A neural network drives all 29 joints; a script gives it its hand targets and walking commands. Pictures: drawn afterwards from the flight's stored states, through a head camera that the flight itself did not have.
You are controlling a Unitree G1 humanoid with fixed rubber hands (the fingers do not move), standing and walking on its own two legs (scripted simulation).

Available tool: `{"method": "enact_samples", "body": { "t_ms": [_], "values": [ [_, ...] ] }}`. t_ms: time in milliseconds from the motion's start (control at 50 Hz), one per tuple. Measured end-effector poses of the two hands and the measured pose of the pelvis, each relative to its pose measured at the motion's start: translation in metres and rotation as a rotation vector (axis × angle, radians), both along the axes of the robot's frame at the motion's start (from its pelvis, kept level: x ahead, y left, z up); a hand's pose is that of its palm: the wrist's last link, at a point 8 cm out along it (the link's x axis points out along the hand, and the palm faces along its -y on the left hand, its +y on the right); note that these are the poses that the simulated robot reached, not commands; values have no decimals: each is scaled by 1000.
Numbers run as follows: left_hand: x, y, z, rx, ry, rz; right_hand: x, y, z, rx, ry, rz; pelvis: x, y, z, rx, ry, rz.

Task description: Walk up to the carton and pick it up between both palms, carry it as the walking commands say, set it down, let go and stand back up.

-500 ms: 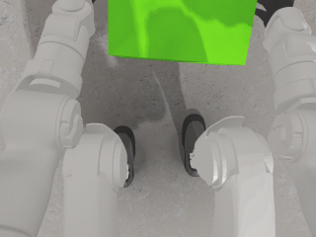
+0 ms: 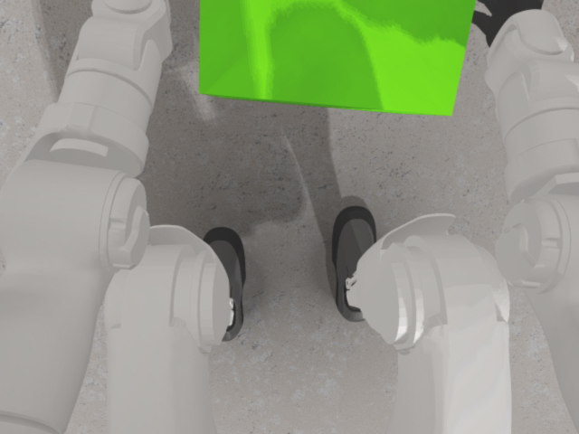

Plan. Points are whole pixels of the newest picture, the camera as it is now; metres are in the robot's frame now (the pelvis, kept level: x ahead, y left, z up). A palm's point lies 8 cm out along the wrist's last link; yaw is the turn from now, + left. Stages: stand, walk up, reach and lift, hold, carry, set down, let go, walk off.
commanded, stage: set down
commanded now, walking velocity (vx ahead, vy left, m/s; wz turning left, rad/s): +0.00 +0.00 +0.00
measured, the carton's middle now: out of the picture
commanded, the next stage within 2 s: let go in 1.88 s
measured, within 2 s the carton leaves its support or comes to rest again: neither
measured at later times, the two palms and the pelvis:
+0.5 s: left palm out of the picture +0.57 +0.13 -0.19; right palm (535, 13) +0.50 -0.28 -0.19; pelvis +0.00 +0.00 -0.01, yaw -1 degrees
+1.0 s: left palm out of the picture +0.59 +0.12 -0.08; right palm out of the picture +0.53 -0.29 -0.08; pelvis +0.01 +0.00 +0.05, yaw +0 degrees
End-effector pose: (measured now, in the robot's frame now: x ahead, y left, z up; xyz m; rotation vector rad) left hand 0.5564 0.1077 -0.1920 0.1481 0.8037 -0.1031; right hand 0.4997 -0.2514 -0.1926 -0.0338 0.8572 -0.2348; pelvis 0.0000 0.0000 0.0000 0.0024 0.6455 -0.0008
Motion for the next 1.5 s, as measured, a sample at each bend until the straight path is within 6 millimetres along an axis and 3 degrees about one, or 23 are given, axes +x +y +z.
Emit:
{"method": "enact_samples", "body": {
  "t_ms": [280,480,600,680,800,900,1040,1320,1500],
  "values": [
    [3,2,-1,-9,-37,37,6,-2,-1,8,-61,-70,-1,2,-2,-5,2,-7],
    [11,22,-1,10,-52,65,3,-22,-1,-30,-58,-99,3,4,-5,-8,23,-6],
    [13,23,0,-5,-67,70,2,-30,2,-28,-76,-110,4,4,-5,-7,37,-7],
    [17,20,9,-23,-101,76,10,-33,14,-28,-123,-107,3,3,-3,-5,45,-10],
    [26,22,41,-11,-154,77,26,-37,53,-29,-201,-96,2,1,6,2,69,-17],
    [29,20,78,9,-150,58,32,-39,87,-9,-220,-94,3,1,24,10,100,-20],
    [33,15,125,13,-136,50,24,-41,127,-9,-191,-88,9,-1,61,21,164,-26],
    [37,30,207,5,-167,65,25,-40,211,-20,-212,-64,16,-1,127,21,246,-31],
    [40,29,266,1,-170,54,17,-52,266,-14,-206,-82,22,1,174,26,268,-32]
  ]
}}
